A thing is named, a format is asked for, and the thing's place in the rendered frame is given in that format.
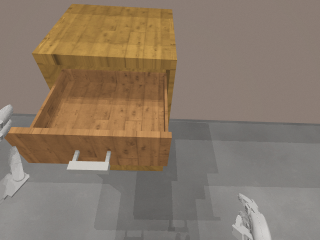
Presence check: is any robot right hand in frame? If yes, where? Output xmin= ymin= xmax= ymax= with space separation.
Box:
xmin=232 ymin=193 xmax=272 ymax=240

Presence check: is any drawer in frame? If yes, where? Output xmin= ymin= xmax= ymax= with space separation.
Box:
xmin=5 ymin=68 xmax=172 ymax=166

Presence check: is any robot left hand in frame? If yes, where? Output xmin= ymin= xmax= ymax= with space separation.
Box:
xmin=0 ymin=104 xmax=30 ymax=204

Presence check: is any cabinet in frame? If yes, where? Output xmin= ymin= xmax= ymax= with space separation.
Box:
xmin=32 ymin=4 xmax=177 ymax=171

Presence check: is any handle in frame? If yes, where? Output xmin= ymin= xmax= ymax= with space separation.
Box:
xmin=67 ymin=150 xmax=111 ymax=175

